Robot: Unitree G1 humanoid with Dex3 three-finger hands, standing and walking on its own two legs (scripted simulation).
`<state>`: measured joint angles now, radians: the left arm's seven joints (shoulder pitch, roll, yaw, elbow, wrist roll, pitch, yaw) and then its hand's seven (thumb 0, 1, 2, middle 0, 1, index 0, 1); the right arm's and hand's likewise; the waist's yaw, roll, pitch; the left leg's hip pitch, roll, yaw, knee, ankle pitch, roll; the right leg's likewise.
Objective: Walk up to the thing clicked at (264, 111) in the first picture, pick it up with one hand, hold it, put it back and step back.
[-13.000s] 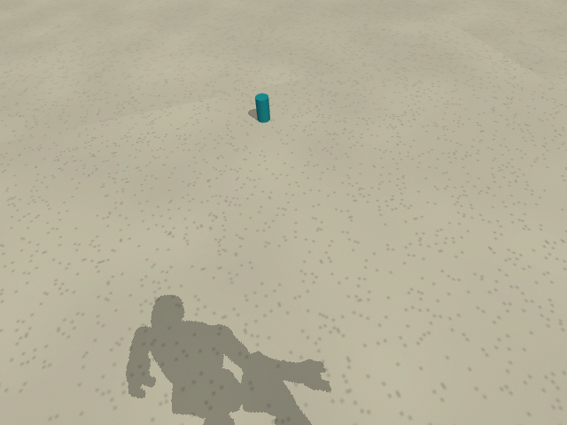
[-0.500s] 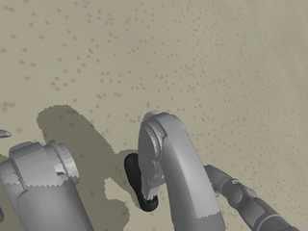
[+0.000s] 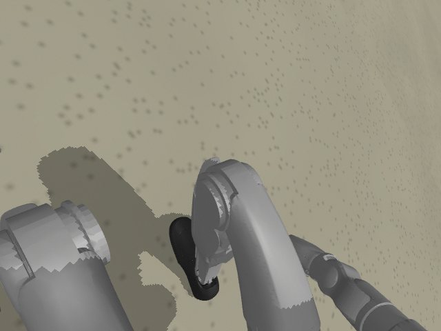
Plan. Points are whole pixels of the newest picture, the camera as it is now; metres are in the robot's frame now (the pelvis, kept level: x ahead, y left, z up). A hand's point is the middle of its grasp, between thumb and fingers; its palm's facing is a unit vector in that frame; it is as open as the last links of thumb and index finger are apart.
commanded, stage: close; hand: left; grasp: from the side
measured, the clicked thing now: out of the picture +0.46 +0.29 -0.21
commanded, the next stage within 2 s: settle in 0.38 s
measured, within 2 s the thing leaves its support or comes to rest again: leaves its support in 0.82 s
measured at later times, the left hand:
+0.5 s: hand out of the picture +0.44 +0.29 -0.18, palm faces +0.37 -0.93 -0.02, open 10.6 cm
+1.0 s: hand out of the picture +0.44 +0.30 -0.14, palm faces +0.36 -0.93 -0.01, open 10.9 cm
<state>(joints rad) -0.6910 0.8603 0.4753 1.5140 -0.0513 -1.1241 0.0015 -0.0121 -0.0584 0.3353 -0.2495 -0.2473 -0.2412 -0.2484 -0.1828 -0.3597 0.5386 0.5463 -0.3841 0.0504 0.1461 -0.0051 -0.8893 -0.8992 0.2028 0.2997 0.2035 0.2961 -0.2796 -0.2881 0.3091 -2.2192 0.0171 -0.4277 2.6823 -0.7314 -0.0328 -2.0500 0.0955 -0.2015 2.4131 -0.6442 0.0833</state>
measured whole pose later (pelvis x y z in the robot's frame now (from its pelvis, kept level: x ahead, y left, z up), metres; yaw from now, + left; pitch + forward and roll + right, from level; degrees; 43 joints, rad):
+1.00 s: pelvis +0.00 +0.00 +0.01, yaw +1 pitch +16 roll -18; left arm -0.66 0.79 0.47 1.25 -0.04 -0.96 0.00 -0.04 -0.42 0.98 -0.60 -0.98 -0.65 -1.01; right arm -0.13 -0.34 0.45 0.56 -0.33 0.09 0.15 -0.01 -0.91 -0.90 0.20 0.30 0.20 0.30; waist -0.25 -0.24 0.25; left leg -2.23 0.02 -0.39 2.63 -0.72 -0.03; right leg -2.06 0.07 -0.19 2.38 -0.65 0.07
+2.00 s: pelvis +0.02 -0.03 +0.07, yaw +10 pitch +31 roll -7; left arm -0.65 0.49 0.45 0.90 -0.10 -0.57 -0.19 -0.04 -0.49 1.07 -0.63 -0.97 -0.68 -1.00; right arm 0.08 -0.30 0.08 0.63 -0.10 0.08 0.07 0.00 -0.90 -0.90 0.20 0.30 0.20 0.30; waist -0.15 -0.02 -0.06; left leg -2.21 0.04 -0.19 2.36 -0.71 -0.06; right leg -2.14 -0.01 -0.05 2.30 -0.71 0.04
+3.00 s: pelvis +0.02 -0.03 +0.12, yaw +13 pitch +33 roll -4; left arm -0.61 0.42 0.43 0.82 -0.12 -0.49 -0.23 -0.04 -0.56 1.14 -0.64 -0.99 -0.69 -1.02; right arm 0.13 -0.27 0.02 0.65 -0.05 0.05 0.04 0.00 -0.94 -0.91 0.20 0.30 0.20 0.30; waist -0.12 0.00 -0.13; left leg -2.09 0.04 -0.12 2.19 -0.68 -0.04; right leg -2.03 -0.03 -0.02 2.16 -0.70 0.04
